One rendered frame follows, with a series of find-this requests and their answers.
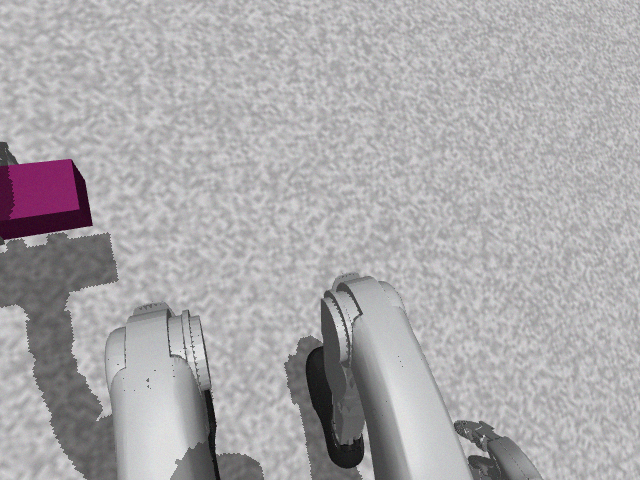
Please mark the carton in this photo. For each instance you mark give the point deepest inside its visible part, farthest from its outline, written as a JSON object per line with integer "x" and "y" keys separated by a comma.
{"x": 42, "y": 197}

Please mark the left robot foot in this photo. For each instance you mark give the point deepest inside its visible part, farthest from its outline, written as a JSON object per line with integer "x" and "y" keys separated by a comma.
{"x": 211, "y": 437}

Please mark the left robot hand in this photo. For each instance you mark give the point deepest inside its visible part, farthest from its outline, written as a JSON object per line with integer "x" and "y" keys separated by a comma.
{"x": 6, "y": 158}

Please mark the right robot foot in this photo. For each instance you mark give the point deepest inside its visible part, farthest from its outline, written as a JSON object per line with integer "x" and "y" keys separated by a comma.
{"x": 343, "y": 456}

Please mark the right robot hand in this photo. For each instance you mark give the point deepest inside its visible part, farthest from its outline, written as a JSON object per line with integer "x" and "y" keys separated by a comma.
{"x": 507, "y": 461}

